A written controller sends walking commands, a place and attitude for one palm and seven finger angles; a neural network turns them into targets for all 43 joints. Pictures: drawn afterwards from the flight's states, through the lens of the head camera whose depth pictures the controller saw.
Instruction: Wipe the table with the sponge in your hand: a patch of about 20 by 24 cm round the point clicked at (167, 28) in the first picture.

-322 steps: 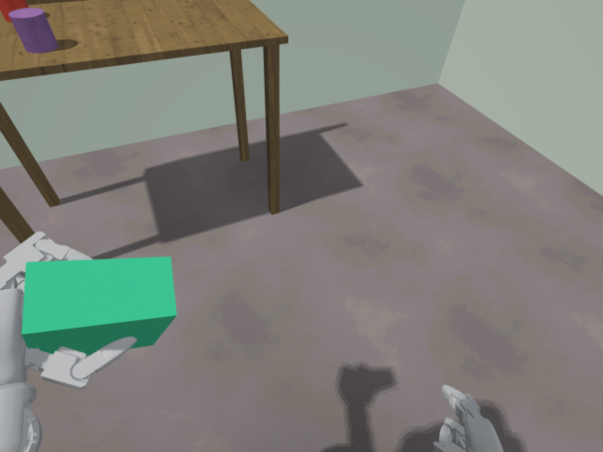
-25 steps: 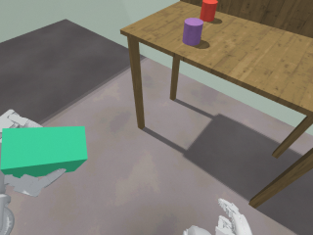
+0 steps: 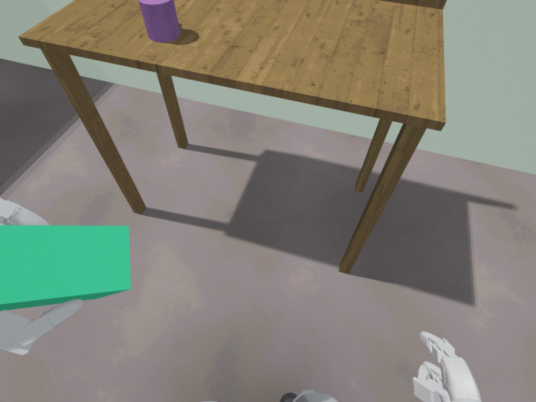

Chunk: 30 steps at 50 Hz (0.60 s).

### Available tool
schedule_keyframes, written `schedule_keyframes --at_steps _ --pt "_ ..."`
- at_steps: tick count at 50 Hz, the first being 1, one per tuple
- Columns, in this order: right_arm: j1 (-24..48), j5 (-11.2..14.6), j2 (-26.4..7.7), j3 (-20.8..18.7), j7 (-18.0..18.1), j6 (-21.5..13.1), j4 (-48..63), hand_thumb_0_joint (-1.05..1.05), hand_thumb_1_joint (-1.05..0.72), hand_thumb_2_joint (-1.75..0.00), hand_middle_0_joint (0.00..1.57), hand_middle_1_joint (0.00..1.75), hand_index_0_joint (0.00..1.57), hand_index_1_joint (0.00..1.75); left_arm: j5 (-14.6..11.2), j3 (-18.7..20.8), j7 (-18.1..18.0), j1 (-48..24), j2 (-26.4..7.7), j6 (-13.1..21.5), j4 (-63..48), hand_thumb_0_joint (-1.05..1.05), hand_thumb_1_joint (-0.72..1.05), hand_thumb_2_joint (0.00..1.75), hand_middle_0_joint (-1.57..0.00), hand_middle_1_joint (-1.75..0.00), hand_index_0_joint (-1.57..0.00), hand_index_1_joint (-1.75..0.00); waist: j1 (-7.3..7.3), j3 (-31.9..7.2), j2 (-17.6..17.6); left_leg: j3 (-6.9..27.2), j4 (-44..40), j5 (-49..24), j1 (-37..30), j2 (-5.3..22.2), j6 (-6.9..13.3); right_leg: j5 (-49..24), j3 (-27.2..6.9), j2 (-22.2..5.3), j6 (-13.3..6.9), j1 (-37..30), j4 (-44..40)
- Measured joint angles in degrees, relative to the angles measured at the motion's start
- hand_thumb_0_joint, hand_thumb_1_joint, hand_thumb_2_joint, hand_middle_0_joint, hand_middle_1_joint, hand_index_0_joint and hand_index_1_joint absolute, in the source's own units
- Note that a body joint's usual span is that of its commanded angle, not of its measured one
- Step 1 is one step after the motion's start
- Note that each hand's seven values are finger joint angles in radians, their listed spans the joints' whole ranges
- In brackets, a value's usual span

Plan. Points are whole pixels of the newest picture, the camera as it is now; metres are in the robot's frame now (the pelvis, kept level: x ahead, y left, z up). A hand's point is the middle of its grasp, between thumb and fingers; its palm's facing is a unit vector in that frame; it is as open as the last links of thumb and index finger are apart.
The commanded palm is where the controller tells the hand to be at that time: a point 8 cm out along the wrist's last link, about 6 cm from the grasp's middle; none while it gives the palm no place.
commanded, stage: turn to face it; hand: left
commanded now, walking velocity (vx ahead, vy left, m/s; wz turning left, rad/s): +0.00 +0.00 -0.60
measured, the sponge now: (68, 269) +0.22 +0.22 +0.17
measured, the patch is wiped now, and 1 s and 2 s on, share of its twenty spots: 0.00 0.00 0.00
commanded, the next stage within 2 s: take the last steps up to it in 1.06 s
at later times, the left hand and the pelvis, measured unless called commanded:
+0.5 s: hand (221, 278) +0.22 +0.06 +0.17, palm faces +0.02 -0.82 -0.57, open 10.2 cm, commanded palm +0.17 +0.14 +0.19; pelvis -0.07 -0.08 +0.00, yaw -19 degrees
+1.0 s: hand (231, 325) +0.17 +0.05 +0.18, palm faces -0.06 -0.89 -0.45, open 10.2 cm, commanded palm +0.15 +0.09 +0.19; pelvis -0.13 -0.06 +0.01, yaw -31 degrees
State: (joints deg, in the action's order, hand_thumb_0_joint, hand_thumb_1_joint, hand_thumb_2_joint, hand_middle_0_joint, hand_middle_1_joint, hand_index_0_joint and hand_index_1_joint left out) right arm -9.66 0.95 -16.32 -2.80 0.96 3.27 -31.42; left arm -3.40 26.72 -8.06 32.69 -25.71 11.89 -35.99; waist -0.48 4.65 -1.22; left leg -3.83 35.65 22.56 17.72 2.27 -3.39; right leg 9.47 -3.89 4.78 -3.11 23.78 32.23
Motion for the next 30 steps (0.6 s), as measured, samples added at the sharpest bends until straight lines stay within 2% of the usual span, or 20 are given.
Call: schedule_keyframes --at_steps 1,3,4,6,8,11,13,15,16,17,18,20,23,26,30 --pt "-0.2 -0.1 0.4 0.2 0.2 -0.1 0.1 0.01 -0.91 -0.90 0.19 0.30 0.20 0.29 0.1 -0.6 0.0 -1.0 0.6 -0.3 0.8 -0.01 -0.50 1.00 -0.73 -1.36 -0.73 -1.36 0.19 -0.5 -0.6 -0.6 -2.8 -4.0 -1.1 -0.1 1.2 0.3 -0.4 0.1 0.2 0.6 1.2" --pt "-0.4 -0.2 1.8 0.8 0.6 -0.5 0.5 0.01 -0.91 -0.90 0.19 0.30 0.20 0.29 0.9 -1.9 0.1 -3.3 2.2 -0.8 3.1 -0.01 -0.50 1.00 -0.73 -1.36 -0.73 -1.36 1.55 -0.5 -1.9 -2.3 -2.8 -6.4 -1.9 0.0 2.3 8.8 -0.6 -0.1 2.0 3.0 8.7" --pt "-0.6 -0.3 2.7 1.3 0.7 -1.0 0.6 0.01 -0.91 -0.90 0.19 0.30 0.20 0.29 1.4 -2.6 0.1 -4.2 3.0 -1.0 4.3 -0.01 -0.50 1.00 -0.73 -1.36 -0.73 -1.36 2.18 -0.7 -1.9 -3.0 -2.5 -6.0 -2.2 0.6 2.3 12.3 0.5 -0.3 3.0 4.7 15.3" --pt "-1.0 -0.5 4.5 2.1 0.5 -2.1 0.7 0.01 -0.91 -0.90 0.19 0.30 0.20 0.30 2.2 -4.0 0.2 -5.6 4.3 -1.3 6.3 -0.01 -0.50 1.00 -0.73 -1.36 -0.73 -1.36 2.70 -1.0 -1.2 -3.6 -2.4 -5.5 -2.8 2.2 1.9 14.9 2.9 -1.3 4.4 7.0 26.5" --pt "-1.3 -0.2 5.9 3.0 -0.2 -3.2 0.8 0.01 -0.91 -0.90 0.20 0.30 0.20 0.30 2.3 -5.8 0.2 -6.7 5.9 -1.9 7.1 -0.01 -0.50 1.00 -0.73 -1.36 -0.73 -1.36 3.55 -1.0 0.2 -4.3 -2.9 -5.7 -3.4 4.1 1.2 15.1 4.9 -3.2 5.5 6.6 29.9" --pt "-1.5 -0.1 7.6 4.5 -1.2 -4.9 1.2 0.01 -0.91 -0.90 0.20 0.30 0.20 0.30 2.3 -7.8 0.1 -7.9 6.9 -2.3 6.3 -0.01 -0.50 1.00 -0.73 -1.36 -0.73 -1.36 4.59 -0.3 2.1 -5.9 -3.1 -6.3 -3.8 7.1 -0.1 15.8 7.3 -5.8 6.6 2.9 23.6" --pt "-1.3 -0.3 8.5 5.4 -1.6 -6.0 1.7 0.01 -0.90 -0.90 0.20 0.30 0.21 0.30 2.2 -8.0 0.1 -8.8 5.9 -1.8 5.6 -0.01 -0.50 1.01 -0.73 -1.36 -0.73 -1.36 4.59 0.5 3.1 -6.8 -2.3 -6.4 -3.1 9.0 -1.2 16.2 8.3 -6.6 6.8 -0.5 16.7" --pt "-1.3 -0.4 9.1 6.0 -2.0 -6.7 2.3 0.01 -0.90 -0.90 0.20 0.30 0.21 0.30 2.0 -7.0 0.3 -9.8 3.9 -1.4 5.3 -0.01 -0.50 1.01 -0.73 -1.36 -0.73 -1.36 4.24 1.3 3.7 -7.4 0.1 -5.8 -1.7 10.9 -2.5 13.4 9.1 -6.9 6.8 -4.5 8.8" --pt "-1.2 -0.3 9.1 6.1 -2.3 -7.0 2.5 0.01 -0.90 -0.90 0.20 0.30 0.21 0.30 2.0 -6.4 0.3 -10.3 3.0 -1.2 5.3 -0.01 -0.50 1.01 -0.73 -1.36 -0.73 -1.36 3.93 1.8 4.2 -7.4 2.1 -5.0 -0.6 12.0 -3.2 10.5 9.5 -6.5 5.9 -6.0 5.5" --pt "-0.6 -0.2 8.5 5.9 -2.4 -6.9 2.3 0.01 -0.90 -0.90 0.20 0.30 0.21 0.30 2.1 -6.2 0.5 -11.2 3.0 -0.9 5.6 -0.01 -0.50 1.01 -0.73 -1.36 -0.73 -1.36 3.17 3.0 5.8 -6.0 4.9 -3.6 0.7 13.1 -2.6 9.5 10.1 -5.1 3.9 -5.8 5.8" --pt "0.1 -0.3 7.8 5.6 -2.2 -6.5 1.6 0.01 -0.90 -0.90 0.20 0.30 0.21 0.30 2.0 -6.1 0.6 -11.6 3.0 -0.6 5.9 -0.01 -0.50 1.01 -0.73 -1.36 -0.73 -1.36 2.29 3.9 6.4 -3.7 9.6 1.2 2.7 12.2 -2.2 9.5 10.2 -4.5 2.1 -5.0 6.7" --pt "1.6 -0.2 6.3 4.8 -1.9 -4.9 -0.1 0.01 -0.90 -0.90 0.20 0.30 0.21 0.30 1.5 -5.6 0.9 -10.9 2.9 -0.7 6.0 -0.01 -0.50 1.01 -0.73 -1.36 -0.73 -1.36 1.20 4.8 5.7 -0.3 21.4 6.8 7.1 7.8 -2.0 9.1 8.8 -4.3 -0.2 -3.6 6.9" --pt "3.0 -0.3 4.2 3.4 -1.4 -2.3 -0.9 0.01 -0.90 -0.90 0.20 0.30 0.21 0.30 0.3 -4.0 1.0 -5.8 2.6 -0.6 4.8 -0.01 -0.50 1.00 -0.73 -1.36 -0.73 -1.36 -0.31 5.4 4.1 1.0 32.2 5.4 11.1 3.4 -2.2 6.1 6.0 -3.3 -1.1 -3.0 3.5" --pt "2.8 -0.4 2.5 1.8 -0.8 -0.5 -0.8 0.01 -0.91 -0.90 0.20 0.30 0.21 0.30 -0.2 -3.0 0.9 -1.0 1.6 -0.4 3.8 -0.01 -0.50 1.00 -0.73 -1.36 -0.73 -1.36 -1.42 5.0 2.8 1.0 31.9 2.9 12.0 1.4 -2.5 3.0 4.1 -2.0 -1.7 -3.5 -0.5" --pt "1.5 -0.5 0.6 0.0 -0.1 0.4 -0.9 0.01 -0.91 -0.90 0.20 0.30 0.20 0.30 -0.4 -2.7 0.4 0.8 0.7 -0.3 2.6 -0.01 -0.50 1.00 -0.73 -1.36 -0.73 -1.36 -0.97 3.5 1.3 1.6 25.3 1.8 10.3 0.3 -2.0 0.2 2.2 -0.5 -2.5 -4.0 -3.9"
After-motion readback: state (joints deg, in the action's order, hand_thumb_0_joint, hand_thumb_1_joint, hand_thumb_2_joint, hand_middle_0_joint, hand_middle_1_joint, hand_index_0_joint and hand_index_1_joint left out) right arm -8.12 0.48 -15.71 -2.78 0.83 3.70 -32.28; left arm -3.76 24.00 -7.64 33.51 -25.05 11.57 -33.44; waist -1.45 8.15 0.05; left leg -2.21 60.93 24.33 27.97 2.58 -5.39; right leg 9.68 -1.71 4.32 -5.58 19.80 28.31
